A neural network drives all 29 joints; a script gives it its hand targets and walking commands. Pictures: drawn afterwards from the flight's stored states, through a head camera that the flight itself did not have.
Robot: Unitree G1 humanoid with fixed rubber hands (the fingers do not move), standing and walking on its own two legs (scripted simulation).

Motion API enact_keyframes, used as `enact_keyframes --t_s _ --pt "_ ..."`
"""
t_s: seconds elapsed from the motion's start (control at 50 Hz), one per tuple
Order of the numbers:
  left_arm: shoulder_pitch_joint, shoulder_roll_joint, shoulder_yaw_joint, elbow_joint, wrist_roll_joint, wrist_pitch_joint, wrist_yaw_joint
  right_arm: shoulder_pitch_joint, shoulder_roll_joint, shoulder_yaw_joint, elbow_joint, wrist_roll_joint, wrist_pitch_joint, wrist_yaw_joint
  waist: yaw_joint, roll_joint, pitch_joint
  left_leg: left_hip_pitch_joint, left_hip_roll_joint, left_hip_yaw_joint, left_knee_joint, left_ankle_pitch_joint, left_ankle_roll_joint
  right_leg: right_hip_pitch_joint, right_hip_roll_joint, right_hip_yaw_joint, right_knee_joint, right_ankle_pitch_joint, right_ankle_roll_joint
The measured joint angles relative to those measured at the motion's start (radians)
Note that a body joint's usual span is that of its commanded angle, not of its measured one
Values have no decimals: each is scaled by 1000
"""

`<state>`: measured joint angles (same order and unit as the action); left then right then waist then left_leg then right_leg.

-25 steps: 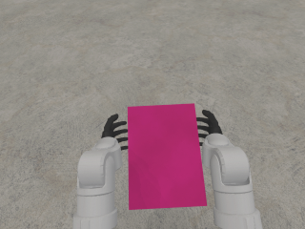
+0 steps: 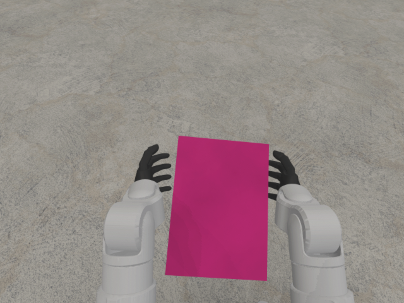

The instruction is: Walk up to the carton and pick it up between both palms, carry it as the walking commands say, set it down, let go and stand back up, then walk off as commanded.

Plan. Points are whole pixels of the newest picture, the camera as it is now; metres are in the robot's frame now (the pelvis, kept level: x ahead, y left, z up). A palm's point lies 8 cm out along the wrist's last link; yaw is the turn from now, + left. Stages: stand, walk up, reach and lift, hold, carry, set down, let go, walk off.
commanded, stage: carry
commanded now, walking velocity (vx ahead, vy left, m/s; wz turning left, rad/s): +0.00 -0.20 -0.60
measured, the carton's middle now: (211, 205) +0.32 +0.03 -0.01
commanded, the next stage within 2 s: none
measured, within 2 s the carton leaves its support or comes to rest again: neither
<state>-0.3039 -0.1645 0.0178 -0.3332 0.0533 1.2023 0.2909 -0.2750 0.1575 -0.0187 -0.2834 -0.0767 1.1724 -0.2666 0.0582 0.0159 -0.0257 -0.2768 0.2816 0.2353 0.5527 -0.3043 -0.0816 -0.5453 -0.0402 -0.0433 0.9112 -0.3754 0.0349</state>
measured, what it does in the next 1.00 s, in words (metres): steps to the right, turning right: right foot, then left foot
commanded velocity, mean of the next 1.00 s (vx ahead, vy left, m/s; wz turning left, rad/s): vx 0.00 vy -0.20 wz -0.60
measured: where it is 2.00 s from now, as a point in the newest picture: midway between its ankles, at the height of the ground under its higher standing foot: outside the picture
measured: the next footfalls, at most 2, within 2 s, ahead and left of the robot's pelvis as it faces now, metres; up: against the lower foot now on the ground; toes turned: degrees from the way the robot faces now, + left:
right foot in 0.10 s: +0.09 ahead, -0.21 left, +0.00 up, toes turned -10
left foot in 0.48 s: +0.03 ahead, -0.07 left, +0.00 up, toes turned -5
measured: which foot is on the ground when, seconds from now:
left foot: down 0.00-0.10, up 0.12-0.46, down 0.48-0.74, up 0.76-1.00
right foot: up 0.00-0.08, down 0.10-0.46, up 0.48-0.72, down 0.74-1.00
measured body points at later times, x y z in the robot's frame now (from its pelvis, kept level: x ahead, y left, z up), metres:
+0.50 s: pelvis -0.04 -0.18 -0.01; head -0.01 -0.17 +0.43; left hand +0.30 -0.14 +0.07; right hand +0.23 -0.38 +0.08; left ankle -0.01 -0.07 -0.75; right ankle +0.02 -0.22 -0.72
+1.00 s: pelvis -0.15 -0.33 -0.01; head -0.10 -0.35 +0.43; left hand +0.19 -0.41 +0.05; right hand +0.04 -0.61 +0.06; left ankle -0.10 -0.23 -0.70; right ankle -0.11 -0.43 -0.74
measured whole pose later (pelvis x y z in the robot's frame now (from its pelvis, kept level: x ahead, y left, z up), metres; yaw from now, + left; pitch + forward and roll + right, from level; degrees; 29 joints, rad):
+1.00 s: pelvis -0.15 -0.33 -0.01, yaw -32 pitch +5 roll +0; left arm -0.33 -0.17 0.05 -0.25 0.10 1.16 0.28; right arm -0.31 0.17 -0.03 -0.29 -0.03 1.18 -0.29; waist -0.06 -0.02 0.04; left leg -0.53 0.06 0.11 0.98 -0.49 -0.08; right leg -0.49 0.08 -0.01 0.53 -0.12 -0.08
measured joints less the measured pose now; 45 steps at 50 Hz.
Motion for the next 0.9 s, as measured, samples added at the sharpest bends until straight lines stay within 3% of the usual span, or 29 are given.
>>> enact_keyframes --t_s 0.1,0.12,0.14,0.18,0.2,0.26,0.32,0.38,0.42,0.44,0.46,0.48,0.5,0.52,0.54,0.58,0.66,0.72,0.76,0.78,0.82,0.9 --pt "-23 -7 5 19 15 14 6 -11 3 2 7 -10 25 -5 2 4 -21 6 91 24 89 -37 -90 131 -4 -63 -305 81 -12" --pt "-29 -9 2 37 18 16 4 -12 2 -7 13 -13 32 -6 -3 22 -25 -13 112 6 136 -59 -98 135 13 -68 -331 174 -21" --pt "-33 -11 -6 65 19 16 1 -9 1 -23 18 -14 34 -5 -15 53 -22 -46 115 -42 205 -111 -89 120 31 -79 -300 187 -33" --pt "-34 -11 -17 119 19 17 -9 6 -3 -41 30 -7 40 -10 -37 59 -14 -125 31 -115 387 -292 -78 87 33 -66 -256 147 -59" --pt "-31 -10 -17 138 18 17 -15 10 -3 -42 36 -3 48 -17 -49 53 -5 -160 -16 -128 470 -324 -74 80 34 -52 -261 140 -70" --pt "-33 -10 3 159 25 7 -23 -3 0 -34 38 11 61 -35 -91 33 36 -251 -110 -123 612 -286 -60 77 56 -27 -313 183 -91" --pt "-33 -11 36 127 41 -23 -19 -23 5 -9 14 34 46 -39 -114 -7 71 -299 -161 -125 604 -208 -41 82 97 -10 -369 232 -125" --pt "-23 -8 46 84 48 -37 -15 -34 9 5 13 43 14 -31 -114 -44 68 -287 -198 -131 492 -165 -22 95 140 6 -434 280 -145" --pt "-16 -6 40 67 48 -32 -14 -33 8 4 21 43 0 -25 -106 -63 49 -243 -219 -126 370 -152 -6 108 165 17 -482 311 -141" --pt "-12 -4 37 59 49 -27 -14 -30 7 5 26 43 -5 -22 -99 -74 36 -204 -226 -112 284 -155 7 111 177 27 -503 325 -116" --pt "-6 -3 36 49 49 -21 -14 -29 7 8 32 43 -7 -19 -91 -84 22 -151 -226 -85 171 -145 27 104 190 38 -508 332 -49" --pt "-2 -1 36 39 49 -14 -12 -37 9 8 33 41 0 -16 -85 -74 6 -87 -209 -61 45 -94 61 72 210 31 -441 284 36" --pt "-6 -1 38 41 45 -14 -12 -49 13 2 36 32 4 -16 -92 -56 2 -75 -187 -63 3 38 86 25 213 13 -270 169 77" --pt "-9 -3 34 53 40 -19 -14 -51 14 -5 39 19 2 -17 -91 -40 2 -70 -168 -68 16 37 96 -13 203 7 -81 70 80" --pt "-8 -2 24 65 33 -21 -14 -43 12 -8 39 10 2 -18 -81 -33 -5 -62 -153 -68 25 -21 74 -40 179 12 74 17 63" --pt "11 4 17 70 23 -16 -14 -24 7 -5 44 14 9 -12 -43 -52 -13 -44 -130 -39 38 -24 46 -51 108 53 230 -2 28" --pt "31 9 21 59 12 19 -12 -30 8 8 69 3 36 -11 -9 6 -28 -33 -12 -20 58 0 -15 27 -2 36 33 -35 0" --pt "-2 0 32 37 0 26 -6 -40 11 2 55 -8 25 -19 3 30 -14 -50 72 -21 105 -11 -67 107 -15 -9 -191 -31 -11" --pt "-33 -10 29 55 8 19 -2 -44 11 -16 47 -14 17 -18 -3 43 -9 -90 115 -51 176 -34 -88 130 11 -29 -286 132 -12" --pt "-41 -14 17 81 11 10 -2 -37 8 -35 47 -14 11 -14 -15 61 -4 -123 108 -95 239 -95 -79 112 25 -41 -256 154 -16" --pt "-38 -12 -7 130 15 3 -8 -14 3 -54 53 -5 13 -13 -35 50 -3 -187 10 -150 409 -285 -67 75 22 -28 -222 122 -34" --pt "-25 -8 -2 156 23 -7 -21 -18 4 -46 53 11 32 -32 -90 24 38 -254 -142 -126 548 -278 -46 62 49 14 -293 170 -61"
